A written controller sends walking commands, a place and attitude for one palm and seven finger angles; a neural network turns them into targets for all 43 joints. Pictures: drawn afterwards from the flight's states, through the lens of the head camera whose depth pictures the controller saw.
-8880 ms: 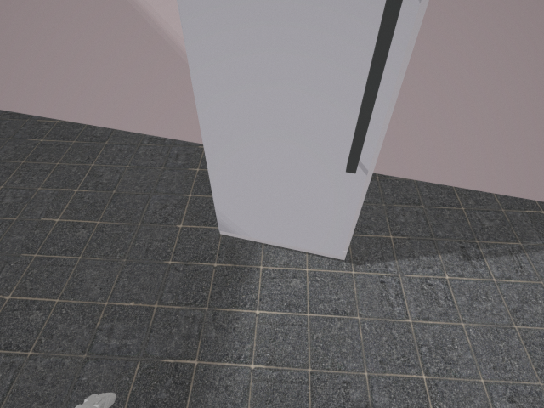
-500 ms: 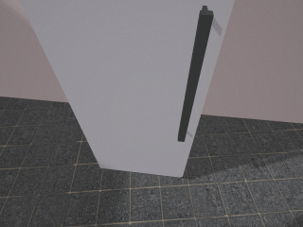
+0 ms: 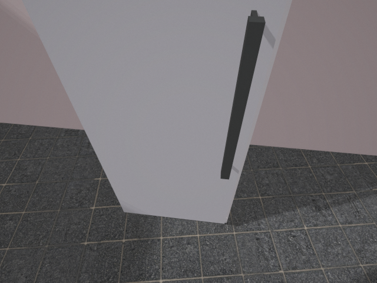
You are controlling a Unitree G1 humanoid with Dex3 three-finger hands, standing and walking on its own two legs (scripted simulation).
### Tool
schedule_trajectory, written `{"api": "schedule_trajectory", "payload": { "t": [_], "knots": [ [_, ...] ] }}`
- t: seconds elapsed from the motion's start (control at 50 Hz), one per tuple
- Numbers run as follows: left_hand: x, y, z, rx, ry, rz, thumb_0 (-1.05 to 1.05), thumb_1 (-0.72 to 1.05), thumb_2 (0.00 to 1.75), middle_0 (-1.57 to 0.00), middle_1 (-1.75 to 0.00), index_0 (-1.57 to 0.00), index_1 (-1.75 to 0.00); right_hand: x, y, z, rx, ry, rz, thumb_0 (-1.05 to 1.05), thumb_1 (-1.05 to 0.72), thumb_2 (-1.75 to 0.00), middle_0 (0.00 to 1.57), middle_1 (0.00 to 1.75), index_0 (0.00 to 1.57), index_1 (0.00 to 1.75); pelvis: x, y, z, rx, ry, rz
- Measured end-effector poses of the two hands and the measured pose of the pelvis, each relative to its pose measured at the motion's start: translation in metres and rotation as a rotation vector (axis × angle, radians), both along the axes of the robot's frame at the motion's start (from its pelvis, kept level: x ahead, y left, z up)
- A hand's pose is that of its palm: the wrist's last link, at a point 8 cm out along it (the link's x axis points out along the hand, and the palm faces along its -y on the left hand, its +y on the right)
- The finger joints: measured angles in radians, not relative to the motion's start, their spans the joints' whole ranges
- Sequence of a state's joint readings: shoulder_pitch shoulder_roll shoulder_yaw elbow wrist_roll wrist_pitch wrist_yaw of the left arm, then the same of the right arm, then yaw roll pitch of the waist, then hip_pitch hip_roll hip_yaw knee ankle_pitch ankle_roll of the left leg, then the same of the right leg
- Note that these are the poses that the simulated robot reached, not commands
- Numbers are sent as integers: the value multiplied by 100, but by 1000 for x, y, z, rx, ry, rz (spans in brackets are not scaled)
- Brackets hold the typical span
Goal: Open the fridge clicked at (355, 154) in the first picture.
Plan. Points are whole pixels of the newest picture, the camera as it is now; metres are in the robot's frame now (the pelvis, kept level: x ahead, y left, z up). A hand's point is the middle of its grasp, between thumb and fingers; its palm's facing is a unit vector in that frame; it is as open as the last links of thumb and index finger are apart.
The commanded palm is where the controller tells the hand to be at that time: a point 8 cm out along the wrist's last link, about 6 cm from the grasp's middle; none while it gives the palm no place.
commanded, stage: look again from close up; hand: right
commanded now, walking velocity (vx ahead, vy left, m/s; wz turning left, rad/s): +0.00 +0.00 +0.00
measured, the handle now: (235, 115) +0.51 -0.09 +0.08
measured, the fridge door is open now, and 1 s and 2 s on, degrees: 0 0 0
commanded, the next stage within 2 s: raise the hand to about handle height in 0.44 s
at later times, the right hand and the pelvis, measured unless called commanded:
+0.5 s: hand out of the picture +0.00 -0.18 -0.18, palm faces +0.01 +0.98 -0.19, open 7.4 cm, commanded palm none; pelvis +0.00 +0.00 +0.00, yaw +0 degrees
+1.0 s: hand out of the picture +0.14 -0.19 -0.08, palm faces +0.16 +0.99 +0.01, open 8.8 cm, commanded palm +0.13 -0.25 -0.05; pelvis -0.04 +0.02 -0.10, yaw -2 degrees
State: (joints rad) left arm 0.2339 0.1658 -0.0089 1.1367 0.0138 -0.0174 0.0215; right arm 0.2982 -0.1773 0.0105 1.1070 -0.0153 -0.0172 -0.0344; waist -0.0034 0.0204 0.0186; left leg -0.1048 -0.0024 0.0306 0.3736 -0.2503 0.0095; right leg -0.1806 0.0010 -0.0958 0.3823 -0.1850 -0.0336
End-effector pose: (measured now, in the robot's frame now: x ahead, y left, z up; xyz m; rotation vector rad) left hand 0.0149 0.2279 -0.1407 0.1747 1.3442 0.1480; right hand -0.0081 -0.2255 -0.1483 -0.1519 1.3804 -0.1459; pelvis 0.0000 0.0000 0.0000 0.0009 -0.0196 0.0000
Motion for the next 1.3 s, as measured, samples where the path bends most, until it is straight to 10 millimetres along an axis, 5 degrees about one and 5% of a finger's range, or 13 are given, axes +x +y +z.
{"api": "schedule_trajectory", "payload": {
  "t": [0.58, 0.72, 0.78, 0.86, 0.98, 1.08, 1.2, 1.3],
  "knots": [
    [5, 6, 1, 9, -25, 3, 0, 91, 90, -20, -30, -20, -30, 9, 0, 5, -2, -44, -46, 1, -90, -90, 20, 30, 20, 30, 0, 2, -2, 8, 7, -4],
    [71, 16, 17, 49, -463, -54, 1, 91, 90, -20, -30, -20, -30, 146, -9, 108, -26, -946, -102, 2, -85, -87, 20, 34, 21, 33, -13, 2, -19, -3, 65, -48],
    [106, 24, 21, 60, -610, -99, 1, 91, 90, -20, -30, -20, -30, 178, -10, 129, 18, -1257, -34, 1, -80, -85, 20, 37, 21, 37, -22, 7, -38, -2, 141, -33],
    [147, 33, 21, 76, -757, -165, 1, 91, 90, -20, -30, -20, -30, 174, -6, 115, 85, -1437, 110, 1, -72, -82, 21, 42, 21, 42, -32, 15, -73, -1, 218, -18],
    [179, 30, 16, 95, -842, -218, 1, 91, 90, -20, -30, -20, -30, 125, -16, 70, 98, -1255, 4, 1, -58, -76, 22, 51, 23, 50, -37, 22, -98, 24, 240, -35],
    [172, 13, 0, 74, -792, -264, 1, 91, 90, -20, -30, -20, -30, 113, -24, 90, 1, -1331, 12, 1, -47, -71, 23, 58, 23, 58, -40, 25, -101, 58, 243, -57],
    [137, -1, -27, 20, -673, -221, 1, 91, 90, -20, -30, -20, -30, 148, -26, 105, 65, -1362, 123, 1, -32, -65, 24, 67, 24, 67, -44, 24, -99, 71, 253, -57],
    [105, 2, -29, 18, -598, -130, 1, 91, 90, -20, -30, -21, -30, 166, -37, 107, 87, -1273, 97, 1, -21, -60, 25, 74, 25, 74, -40, 19, -87, 58, 251, -39]
  ]
}}
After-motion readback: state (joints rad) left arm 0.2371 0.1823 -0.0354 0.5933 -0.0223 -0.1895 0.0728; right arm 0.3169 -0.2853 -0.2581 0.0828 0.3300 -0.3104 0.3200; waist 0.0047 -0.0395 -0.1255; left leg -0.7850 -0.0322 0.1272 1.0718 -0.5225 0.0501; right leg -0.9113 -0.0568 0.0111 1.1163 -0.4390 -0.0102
